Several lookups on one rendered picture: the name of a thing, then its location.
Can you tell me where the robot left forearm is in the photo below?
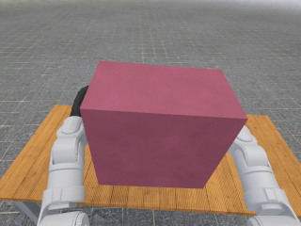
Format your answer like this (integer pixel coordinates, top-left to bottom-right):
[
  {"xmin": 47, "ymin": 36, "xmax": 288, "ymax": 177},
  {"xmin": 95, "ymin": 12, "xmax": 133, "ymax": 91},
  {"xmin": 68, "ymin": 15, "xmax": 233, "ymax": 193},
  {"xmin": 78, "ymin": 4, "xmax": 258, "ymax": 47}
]
[{"xmin": 37, "ymin": 116, "xmax": 87, "ymax": 226}]

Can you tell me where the table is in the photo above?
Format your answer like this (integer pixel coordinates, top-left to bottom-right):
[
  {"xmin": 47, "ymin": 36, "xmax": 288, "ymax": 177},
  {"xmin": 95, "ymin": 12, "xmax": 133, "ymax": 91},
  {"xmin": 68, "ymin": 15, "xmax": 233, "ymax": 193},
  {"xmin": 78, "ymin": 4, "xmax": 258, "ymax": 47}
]
[{"xmin": 0, "ymin": 105, "xmax": 301, "ymax": 224}]

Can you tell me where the robot left hand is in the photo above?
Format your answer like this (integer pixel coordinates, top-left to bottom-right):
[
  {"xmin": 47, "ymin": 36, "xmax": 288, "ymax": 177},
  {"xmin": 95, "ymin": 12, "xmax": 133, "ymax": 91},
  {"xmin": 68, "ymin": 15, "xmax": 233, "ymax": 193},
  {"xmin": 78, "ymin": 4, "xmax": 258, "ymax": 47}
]
[{"xmin": 70, "ymin": 86, "xmax": 89, "ymax": 117}]

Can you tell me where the right robot upper arm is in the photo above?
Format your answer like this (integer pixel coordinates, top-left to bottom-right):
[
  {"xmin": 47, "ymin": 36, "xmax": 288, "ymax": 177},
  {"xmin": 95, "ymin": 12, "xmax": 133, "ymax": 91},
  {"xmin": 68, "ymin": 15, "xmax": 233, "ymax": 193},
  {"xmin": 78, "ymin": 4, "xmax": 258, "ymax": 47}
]
[{"xmin": 246, "ymin": 215, "xmax": 300, "ymax": 226}]

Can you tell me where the carton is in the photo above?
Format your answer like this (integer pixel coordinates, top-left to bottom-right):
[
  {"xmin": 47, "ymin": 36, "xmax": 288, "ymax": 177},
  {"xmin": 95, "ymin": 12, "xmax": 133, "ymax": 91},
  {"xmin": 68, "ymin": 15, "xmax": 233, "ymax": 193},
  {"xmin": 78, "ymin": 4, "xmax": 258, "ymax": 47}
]
[{"xmin": 79, "ymin": 60, "xmax": 248, "ymax": 189}]

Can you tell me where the left robot upper arm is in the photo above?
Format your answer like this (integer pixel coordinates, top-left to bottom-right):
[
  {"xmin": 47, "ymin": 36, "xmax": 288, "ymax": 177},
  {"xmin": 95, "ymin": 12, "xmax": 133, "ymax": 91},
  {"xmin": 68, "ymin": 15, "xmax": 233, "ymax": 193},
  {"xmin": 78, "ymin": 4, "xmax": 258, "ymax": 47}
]
[{"xmin": 39, "ymin": 211, "xmax": 89, "ymax": 226}]

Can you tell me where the robot right forearm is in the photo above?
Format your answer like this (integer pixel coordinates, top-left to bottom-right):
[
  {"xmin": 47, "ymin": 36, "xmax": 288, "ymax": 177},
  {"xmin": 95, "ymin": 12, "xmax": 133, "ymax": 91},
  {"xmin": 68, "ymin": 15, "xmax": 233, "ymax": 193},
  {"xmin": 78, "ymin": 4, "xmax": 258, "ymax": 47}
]
[{"xmin": 228, "ymin": 125, "xmax": 301, "ymax": 226}]

